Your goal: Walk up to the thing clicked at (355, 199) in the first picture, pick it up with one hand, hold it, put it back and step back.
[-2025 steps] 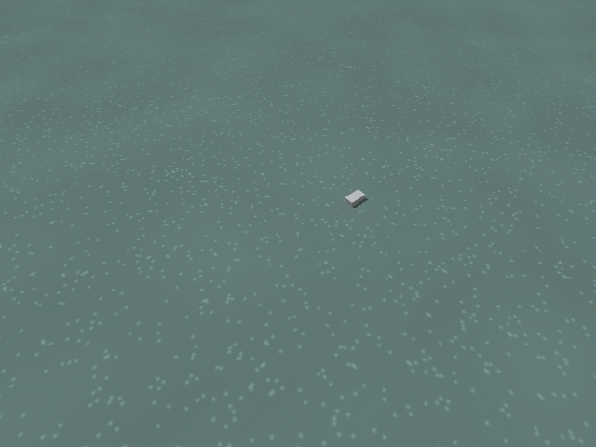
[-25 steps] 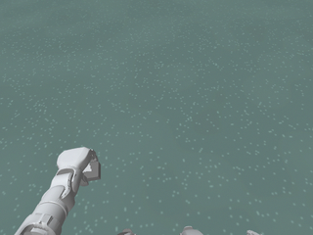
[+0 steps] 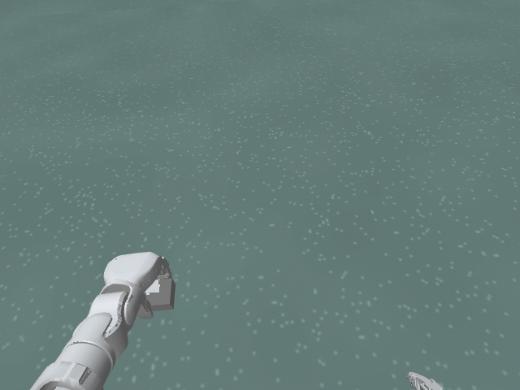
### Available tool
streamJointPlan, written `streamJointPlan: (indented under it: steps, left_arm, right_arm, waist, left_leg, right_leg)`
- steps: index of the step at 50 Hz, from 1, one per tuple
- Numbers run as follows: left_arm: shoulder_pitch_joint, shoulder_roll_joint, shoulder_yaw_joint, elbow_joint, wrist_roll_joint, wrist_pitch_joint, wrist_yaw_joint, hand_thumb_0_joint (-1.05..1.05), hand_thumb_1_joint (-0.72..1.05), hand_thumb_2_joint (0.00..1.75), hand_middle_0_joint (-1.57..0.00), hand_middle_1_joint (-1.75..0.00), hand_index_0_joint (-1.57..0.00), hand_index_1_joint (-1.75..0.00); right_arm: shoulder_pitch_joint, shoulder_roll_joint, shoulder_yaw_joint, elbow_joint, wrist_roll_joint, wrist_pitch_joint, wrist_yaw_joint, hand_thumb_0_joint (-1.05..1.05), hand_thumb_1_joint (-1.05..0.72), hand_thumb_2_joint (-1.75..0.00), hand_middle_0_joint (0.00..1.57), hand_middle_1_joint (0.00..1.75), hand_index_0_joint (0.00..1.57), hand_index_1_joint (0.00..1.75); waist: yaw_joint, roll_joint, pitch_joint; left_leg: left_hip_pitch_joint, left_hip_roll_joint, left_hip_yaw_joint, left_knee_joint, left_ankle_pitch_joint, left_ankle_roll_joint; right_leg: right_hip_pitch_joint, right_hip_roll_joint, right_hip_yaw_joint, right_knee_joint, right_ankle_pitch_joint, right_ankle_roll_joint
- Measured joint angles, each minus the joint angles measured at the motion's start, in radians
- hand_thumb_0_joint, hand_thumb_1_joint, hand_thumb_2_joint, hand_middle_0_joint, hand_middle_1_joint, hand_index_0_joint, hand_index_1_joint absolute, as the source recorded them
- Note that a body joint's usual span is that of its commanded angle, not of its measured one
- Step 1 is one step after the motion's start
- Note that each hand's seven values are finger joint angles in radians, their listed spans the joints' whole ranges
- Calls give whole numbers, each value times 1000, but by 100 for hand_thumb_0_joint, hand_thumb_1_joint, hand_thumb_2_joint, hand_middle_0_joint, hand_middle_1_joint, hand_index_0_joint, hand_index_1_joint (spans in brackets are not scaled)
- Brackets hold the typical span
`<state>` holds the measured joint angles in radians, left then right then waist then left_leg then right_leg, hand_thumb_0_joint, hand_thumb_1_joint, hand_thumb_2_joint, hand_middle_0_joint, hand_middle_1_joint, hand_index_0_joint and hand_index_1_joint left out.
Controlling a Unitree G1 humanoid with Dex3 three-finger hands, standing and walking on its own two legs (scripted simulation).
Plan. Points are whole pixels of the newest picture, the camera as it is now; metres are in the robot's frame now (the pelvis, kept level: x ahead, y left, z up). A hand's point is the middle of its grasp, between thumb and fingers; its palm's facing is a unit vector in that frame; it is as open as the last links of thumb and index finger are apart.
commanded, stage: hold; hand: left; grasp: from above
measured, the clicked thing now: (148, 296) +0.32 +0.22 -0.10
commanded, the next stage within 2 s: crouch in 1.54 s
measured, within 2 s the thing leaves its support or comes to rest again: neither
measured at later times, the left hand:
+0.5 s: hand (139, 299) +0.29 +0.21 -0.03, palm faces -0.45 -0.06 -0.89, open 7.6 cm
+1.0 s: hand (133, 302) +0.28 +0.21 -0.01, palm faces -0.43 -0.06 -0.90, open 7.6 cm
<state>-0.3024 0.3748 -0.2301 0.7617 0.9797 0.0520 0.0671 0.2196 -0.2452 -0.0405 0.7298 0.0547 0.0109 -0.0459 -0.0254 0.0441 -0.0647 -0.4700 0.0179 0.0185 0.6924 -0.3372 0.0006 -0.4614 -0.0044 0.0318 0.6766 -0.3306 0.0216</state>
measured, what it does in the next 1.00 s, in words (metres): stands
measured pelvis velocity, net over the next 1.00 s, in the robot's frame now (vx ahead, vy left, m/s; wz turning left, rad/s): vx -0.02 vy -0.01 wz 0.00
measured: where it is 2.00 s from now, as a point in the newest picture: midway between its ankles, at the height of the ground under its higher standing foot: outside the picture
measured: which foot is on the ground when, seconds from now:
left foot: down 0.00-1.00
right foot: down 0.00-1.00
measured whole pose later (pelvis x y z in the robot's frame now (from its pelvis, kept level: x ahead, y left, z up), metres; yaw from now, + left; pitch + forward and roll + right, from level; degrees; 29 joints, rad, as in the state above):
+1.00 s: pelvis -0.02 -0.01 +0.02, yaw +0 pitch +1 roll +0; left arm -0.24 0.40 -0.24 0.59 0.96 0.05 -0.05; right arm 0.17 -0.25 -0.01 0.69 0.07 0.04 -0.06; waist 0.01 0.06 -0.01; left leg -0.30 0.02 0.03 0.52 -0.24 -0.01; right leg -0.31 -0.01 0.04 0.54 -0.24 0.01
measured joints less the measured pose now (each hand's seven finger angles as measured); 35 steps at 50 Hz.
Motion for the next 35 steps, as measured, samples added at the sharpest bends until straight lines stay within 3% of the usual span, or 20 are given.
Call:
streamJointPlan:
  steps: [35]
  left_arm:
    - [55,11,-13,-135,-6,5,-91,1,42,1,-91,-21,-95,-16]
  right_arm:
    - [-39,-6,16,-39,10,40,-6,1,-89,-89,20,30,20,30]
  waist:
    - [28,10,43]
  left_leg:
    - [142,-1,5,-137,80,-6]
  right_leg:
    - [128,0,4,-112,68,-7]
